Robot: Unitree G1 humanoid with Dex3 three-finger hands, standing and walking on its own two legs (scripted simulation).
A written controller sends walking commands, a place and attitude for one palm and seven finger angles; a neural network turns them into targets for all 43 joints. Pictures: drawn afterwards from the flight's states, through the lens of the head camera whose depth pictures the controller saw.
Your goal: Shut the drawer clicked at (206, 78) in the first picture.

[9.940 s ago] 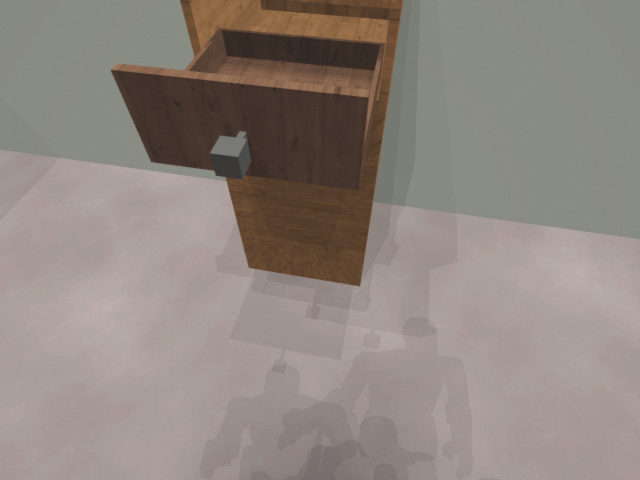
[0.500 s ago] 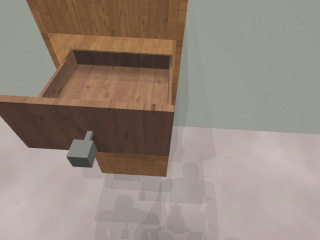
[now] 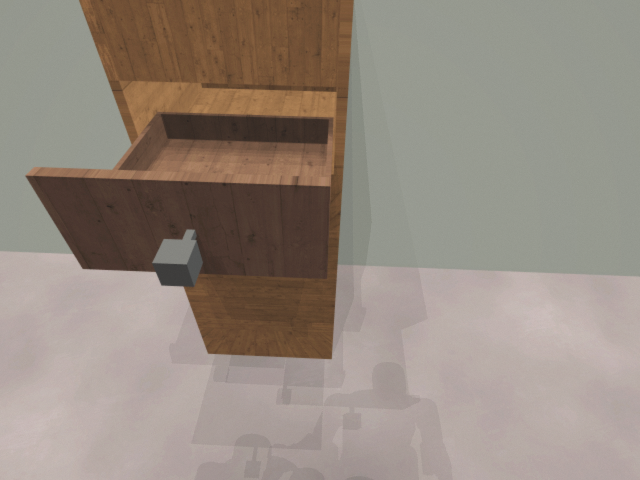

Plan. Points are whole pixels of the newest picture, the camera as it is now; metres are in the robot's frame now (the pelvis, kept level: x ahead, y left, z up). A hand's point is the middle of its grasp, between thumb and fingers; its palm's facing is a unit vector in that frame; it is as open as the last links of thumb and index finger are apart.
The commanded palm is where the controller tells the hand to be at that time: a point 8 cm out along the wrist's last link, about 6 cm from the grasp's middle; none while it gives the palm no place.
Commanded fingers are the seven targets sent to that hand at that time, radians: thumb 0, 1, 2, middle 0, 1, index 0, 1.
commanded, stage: come to a stop and stand still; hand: left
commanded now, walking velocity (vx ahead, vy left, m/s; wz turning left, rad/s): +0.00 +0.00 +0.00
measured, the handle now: (183, 251) +0.37 +0.21 +0.10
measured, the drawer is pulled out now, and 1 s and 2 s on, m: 0.30 0.30 0.30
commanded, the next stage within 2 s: none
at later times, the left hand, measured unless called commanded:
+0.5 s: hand out of the picture -0.10 +0.18 -0.19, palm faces +0.10 -0.98 -0.15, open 7.4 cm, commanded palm none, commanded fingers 0.00 0.90 0.90 -0.20 -0.30 -0.20 -0.30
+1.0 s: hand out of the picture -0.22 +0.20 -0.17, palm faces +0.09 -0.98 -0.16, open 7.4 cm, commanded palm none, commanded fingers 0.00 0.90 0.90 -0.20 -0.30 -0.20 -0.30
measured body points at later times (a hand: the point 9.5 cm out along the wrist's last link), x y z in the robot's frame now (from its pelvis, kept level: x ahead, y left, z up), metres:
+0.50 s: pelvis -0.08 +0.01 -0.01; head -0.10 +0.03 +0.44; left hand -0.11 +0.23 -0.17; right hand -0.07 -0.22 -0.16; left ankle +0.02 +0.11 -0.72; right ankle +0.04 -0.13 -0.73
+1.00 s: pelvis -0.18 +0.04 +0.01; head -0.21 +0.05 +0.46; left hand -0.22 +0.25 -0.16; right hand -0.20 -0.20 -0.14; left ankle -0.15 +0.13 -0.70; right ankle -0.18 -0.08 -0.73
